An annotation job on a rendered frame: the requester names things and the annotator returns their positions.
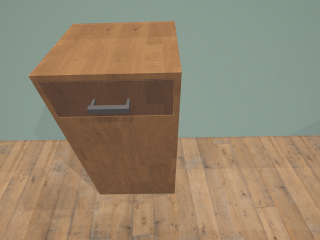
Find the cabinet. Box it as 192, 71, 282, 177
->
29, 21, 182, 195

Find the drawer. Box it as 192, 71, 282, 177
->
40, 78, 174, 117

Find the handle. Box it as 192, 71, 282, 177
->
87, 98, 131, 114

